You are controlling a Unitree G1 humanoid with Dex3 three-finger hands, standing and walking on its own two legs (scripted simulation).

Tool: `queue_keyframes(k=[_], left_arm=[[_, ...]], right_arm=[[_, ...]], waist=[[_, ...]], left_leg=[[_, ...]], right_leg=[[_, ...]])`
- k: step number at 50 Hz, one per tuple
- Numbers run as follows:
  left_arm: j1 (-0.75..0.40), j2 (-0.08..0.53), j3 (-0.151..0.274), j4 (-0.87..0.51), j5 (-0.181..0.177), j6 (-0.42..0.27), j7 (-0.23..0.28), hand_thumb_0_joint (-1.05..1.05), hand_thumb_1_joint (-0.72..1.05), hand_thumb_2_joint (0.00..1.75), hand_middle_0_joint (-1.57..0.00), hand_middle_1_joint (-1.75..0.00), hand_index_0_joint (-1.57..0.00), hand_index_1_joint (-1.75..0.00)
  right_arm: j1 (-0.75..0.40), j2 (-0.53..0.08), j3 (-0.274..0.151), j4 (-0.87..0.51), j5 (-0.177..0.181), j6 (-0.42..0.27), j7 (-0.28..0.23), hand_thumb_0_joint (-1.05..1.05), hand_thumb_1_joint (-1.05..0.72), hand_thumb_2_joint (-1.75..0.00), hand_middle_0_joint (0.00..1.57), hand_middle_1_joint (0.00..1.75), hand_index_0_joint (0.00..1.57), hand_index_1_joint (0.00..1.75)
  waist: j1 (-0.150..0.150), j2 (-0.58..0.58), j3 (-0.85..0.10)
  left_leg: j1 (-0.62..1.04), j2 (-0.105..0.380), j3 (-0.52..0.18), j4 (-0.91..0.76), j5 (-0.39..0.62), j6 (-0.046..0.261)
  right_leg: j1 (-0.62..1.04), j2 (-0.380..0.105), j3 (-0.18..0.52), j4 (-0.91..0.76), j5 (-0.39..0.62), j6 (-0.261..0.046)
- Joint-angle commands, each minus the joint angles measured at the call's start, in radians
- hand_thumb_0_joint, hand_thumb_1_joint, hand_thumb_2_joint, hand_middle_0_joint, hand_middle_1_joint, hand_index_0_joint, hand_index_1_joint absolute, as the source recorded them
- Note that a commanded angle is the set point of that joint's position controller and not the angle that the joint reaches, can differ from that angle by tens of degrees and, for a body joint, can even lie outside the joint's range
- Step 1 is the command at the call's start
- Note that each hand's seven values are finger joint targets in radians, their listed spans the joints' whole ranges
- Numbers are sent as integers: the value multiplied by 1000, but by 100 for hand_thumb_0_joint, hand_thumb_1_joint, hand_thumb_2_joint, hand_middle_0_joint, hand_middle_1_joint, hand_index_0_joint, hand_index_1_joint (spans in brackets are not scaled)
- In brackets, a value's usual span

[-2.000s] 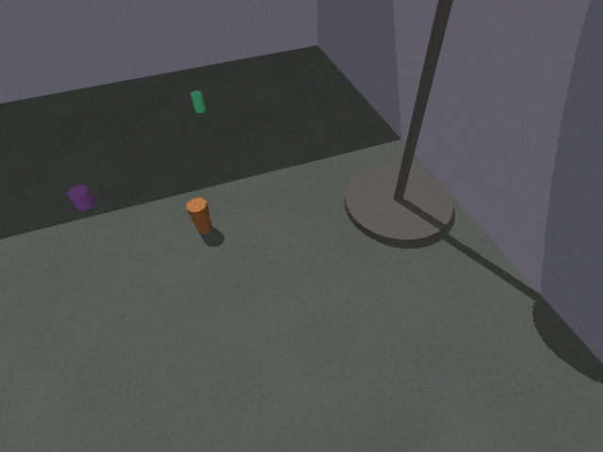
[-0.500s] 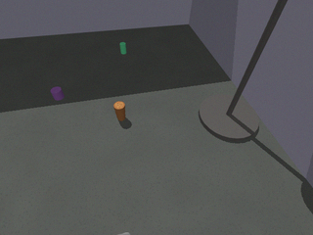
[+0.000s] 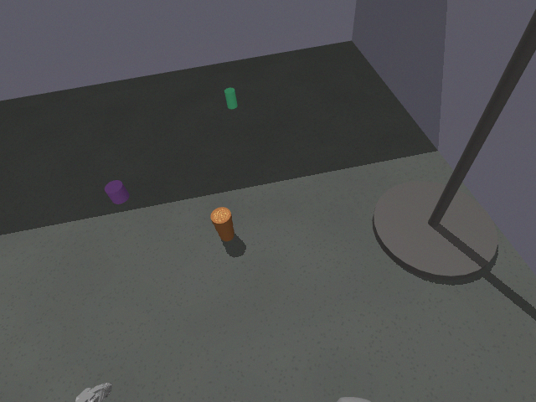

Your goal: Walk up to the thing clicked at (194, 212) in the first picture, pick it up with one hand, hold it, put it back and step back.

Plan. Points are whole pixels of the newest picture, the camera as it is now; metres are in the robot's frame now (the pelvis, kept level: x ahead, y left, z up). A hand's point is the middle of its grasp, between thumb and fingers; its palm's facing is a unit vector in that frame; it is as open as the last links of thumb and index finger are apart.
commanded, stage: walk up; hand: left
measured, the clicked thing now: (224, 225) +0.89 +0.25 -0.68
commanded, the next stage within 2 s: none
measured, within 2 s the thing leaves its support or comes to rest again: neither
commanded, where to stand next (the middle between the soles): +0.50 -0.02 m, yaw +0 degrees
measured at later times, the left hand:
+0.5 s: hand (135, 349) +0.24 +0.27 -0.14, palm faces -0.07 -0.94 -0.34, open 7.4 cm
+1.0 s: hand (149, 287) +0.36 +0.27 -0.14, palm faces -0.01 -0.92 -0.39, open 7.4 cm
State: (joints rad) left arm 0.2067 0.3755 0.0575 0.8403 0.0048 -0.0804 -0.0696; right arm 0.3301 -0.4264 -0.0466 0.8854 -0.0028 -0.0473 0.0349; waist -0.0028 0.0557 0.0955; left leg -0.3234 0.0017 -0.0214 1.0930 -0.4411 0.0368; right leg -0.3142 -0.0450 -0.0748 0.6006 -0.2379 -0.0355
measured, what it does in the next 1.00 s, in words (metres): walks ahead: left foot, then right foot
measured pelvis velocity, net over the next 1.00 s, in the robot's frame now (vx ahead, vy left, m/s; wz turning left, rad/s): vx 0.36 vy -0.01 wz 0.03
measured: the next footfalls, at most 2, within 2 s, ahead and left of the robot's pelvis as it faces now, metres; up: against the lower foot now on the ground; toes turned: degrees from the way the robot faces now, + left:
left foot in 0.26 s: +0.25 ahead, +0.14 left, +0.00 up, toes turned +5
right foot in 0.62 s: +0.37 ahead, -0.16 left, +0.00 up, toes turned -4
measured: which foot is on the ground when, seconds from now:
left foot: up 0.00-0.24, down 0.26-0.64, up 0.66-0.98, down 1.00-1.00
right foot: down 0.00-0.28, up 0.30-0.60, down 0.62-1.00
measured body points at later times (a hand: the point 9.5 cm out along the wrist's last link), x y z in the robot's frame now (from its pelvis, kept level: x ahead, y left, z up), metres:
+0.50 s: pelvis +0.19 +0.00 +0.00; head +0.21 +0.01 +0.45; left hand +0.25 +0.32 -0.12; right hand +0.27 -0.32 -0.09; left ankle +0.21 +0.13 -0.73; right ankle +0.25 -0.14 -0.69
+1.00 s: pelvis +0.36 -0.01 -0.01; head +0.37 -0.01 +0.44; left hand +0.36 +0.32 -0.12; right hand +0.45 -0.34 -0.11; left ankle +0.45 +0.10 -0.73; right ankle +0.33 -0.16 -0.73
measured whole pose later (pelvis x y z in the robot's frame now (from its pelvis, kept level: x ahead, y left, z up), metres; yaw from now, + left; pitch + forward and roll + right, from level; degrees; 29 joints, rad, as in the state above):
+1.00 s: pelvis +0.36 -0.01 -0.01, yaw +2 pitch -2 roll -1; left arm 0.39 0.45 0.03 0.84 0.01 -0.06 -0.04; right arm 0.27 -0.43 -0.06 0.85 -0.02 -0.05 0.06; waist 0.04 0.01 0.07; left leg -0.40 0.04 0.05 0.62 -0.19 0.02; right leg -0.22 -0.07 -0.07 0.67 -0.41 0.02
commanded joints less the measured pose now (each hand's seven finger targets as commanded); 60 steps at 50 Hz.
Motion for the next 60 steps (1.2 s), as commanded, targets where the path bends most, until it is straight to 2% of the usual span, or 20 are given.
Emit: queue_keyframes(k=[1,7,12,13,14,15,20,24,30,31,32,33,38,43,48,49,51,52,56,60], left_arm=[[72,280,76,-52,-2,-16,31,0,90,90,-20,-30,-20,-30],[96,299,76,-99,12,-18,19,0,90,90,-20,-30,-20,-30],[114,266,48,-107,6,-4,17,0,90,90,-20,-30,-20,-30],[134,220,32,-115,-1,-3,22,0,90,90,-20,-30,-20,-30],[153,161,22,-129,-10,1,22,0,90,90,-20,-30,-20,-30],[138,273,49,-100,-3,13,41,0,90,90,-20,-30,-20,-30],[197,261,46,-30,0,17,25,0,90,90,-20,-30,-20,-30],[127,228,51,-54,8,19,0,0,90,90,-20,-30,-20,-30],[276,280,96,17,18,-3,9,0,90,90,-20,-30,-20,-30],[344,337,116,20,24,-12,22,0,90,90,-20,-30,-20,-30],[345,418,122,-18,22,-26,34,0,90,90,-20,-30,-20,-30],[268,429,112,-43,11,-25,32,0,90,90,-20,-30,-20,-30],[147,325,80,-57,-1,-25,43,0,90,90,-20,-30,-20,-30],[185,334,79,-76,5,-30,42,0,90,90,-20,-30,-20,-30],[103,292,35,-96,0,-5,54,0,90,90,-20,-30,-20,-30],[115,255,17,-93,-4,-1,56,0,90,90,-20,-30,-20,-30],[195,209,7,-87,-12,15,66,0,90,90,-20,-30,-20,-30],[170,282,24,-53,0,25,79,0,90,90,-20,-30,-20,-30],[220,255,24,3,-10,33,73,0,90,90,-20,-30,-20,-30],[167,204,23,28,-3,46,70,0,90,90,-20,-30,-20,-30]], right_arm=[[82,-183,-57,-61,1,-32,7,0,-90,-90,20,30,20,30],[-56,-153,-64,-111,-16,-39,27,0,-90,-90,20,30,20,30],[38,-178,-86,-81,-17,-61,12,0,-90,-90,20,30,20,30],[142,-237,-104,-61,-30,-67,2,0,-90,-90,20,30,20,30],[195,-335,-126,-84,-41,-72,-8,0,-90,-90,20,30,20,30],[163,-362,-135,-100,-3,-67,-8,0,-90,-90,20,30,20,30],[8,-251,-83,-133,5,-66,-16,0,-90,-90,20,30,20,30],[5,-273,-89,-153,-6,-65,-9,0,-90,-90,20,30,20,30],[-65,-213,-64,-178,-9,-35,-1,0,-90,-90,20,30,20,30],[-42,-149,-43,-180,-9,-32,1,0,-90,-90,20,30,20,30],[-34,-113,-26,-202,-3,-28,-3,0,-90,-90,20,30,20,30],[-80,-212,-58,-183,-12,-21,-15,0,-90,-90,20,30,20,30],[45,-207,-64,-70,-2,-21,7,0,-90,-90,20,30,20,30],[-59,-176,-66,-115,-16,-16,30,0,-90,-90,20,30,20,30],[8,-165,-74,-77,-14,-27,10,0,-90,-90,20,30,20,30],[55,-190,-82,-61,-17,-31,1,0,-90,-90,20,30,20,30],[106,-347,-113,-89,-11,-36,-14,0,-90,-90,20,30,20,30],[76,-336,-117,-88,5,-30,-12,0,-90,-90,20,30,20,30],[-38,-250,-76,-102,4,-33,-32,0,-90,-90,20,30,20,30],[-88,-221,-52,-106,-7,-25,-39,0,-90,-90,20,30,20,30]], waist=[[14,-244,-37],[48,-198,-44],[-34,-72,-119],[-83,75,-179],[-94,238,-197],[-97,112,-176],[3,83,-44],[-16,133,-36],[92,-68,-94],[138,-295,-81],[124,-413,-61],[106,-276,-16],[19,-236,-21],[55,-212,-44],[-29,-128,-73],[-49,-56,-109],[-53,207,-127],[-45,89,-85],[19,105,-79],[16,107,-95]], left_leg=[[-209,73,-18,-77,95,-10],[-94,76,61,-412,197,-35],[272,-1,116,-576,268,5],[393,98,-42,-653,137,57],[513,375,-525,-770,-2,158],[431,465,-653,-820,-63,265],[133,287,-156,-782,307,181],[94,281,-99,-789,228,207],[-218,156,15,-471,-96,109],[-332,71,94,-173,-85,70],[-480,-30,87,61,-111,13],[-440,37,-33,102,-106,1],[-255,100,-7,-103,74,-18],[-174,83,49,-321,141,-22],[156,12,98,-523,260,-6],[244,17,64,-559,221,14],[313,409,-566,-818,102,196],[215,427,-570,-798,102,253],[133,275,-198,-717,413,169],[18,258,-103,-666,532,171]], right_leg=[[147,-203,252,-337,12,-190],[88,-215,179,-312,11,-200],[-39,-140,75,-20,156,-118],[-116,-71,20,237,157,-80],[-369,69,13,474,-223,-16],[-379,23,120,568,-337,-26],[-229,-67,122,419,-148,4],[-162,-68,65,207,-91,20],[313,27,-2,5,-33,10],[376,-75,193,-160,-275,-25],[323,-358,713,-404,-465,-143],[208,-427,808,-417,-499,-227],[94,-230,309,-309,-78,-188],[95,-236,246,-289,-60,-195],[-87,-179,114,-65,76,-124],[-121,-136,74,55,84,-88],[-339,60,24,448,-309,2],[-308,4,108,537,-342,-6],[-212,-41,118,427,-198,-7],[-59,-29,71,236,-139,13]])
